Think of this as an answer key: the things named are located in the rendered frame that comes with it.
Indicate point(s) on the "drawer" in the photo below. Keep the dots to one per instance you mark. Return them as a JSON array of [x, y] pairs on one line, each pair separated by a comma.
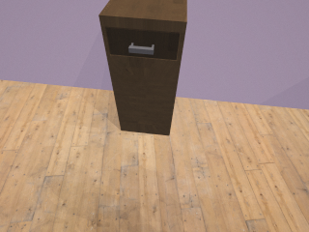
[[165, 43]]

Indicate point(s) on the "cabinet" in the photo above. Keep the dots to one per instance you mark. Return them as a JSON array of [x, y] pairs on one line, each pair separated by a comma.
[[144, 88]]

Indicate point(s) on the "handle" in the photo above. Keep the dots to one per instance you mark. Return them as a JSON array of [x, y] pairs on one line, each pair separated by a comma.
[[141, 49]]

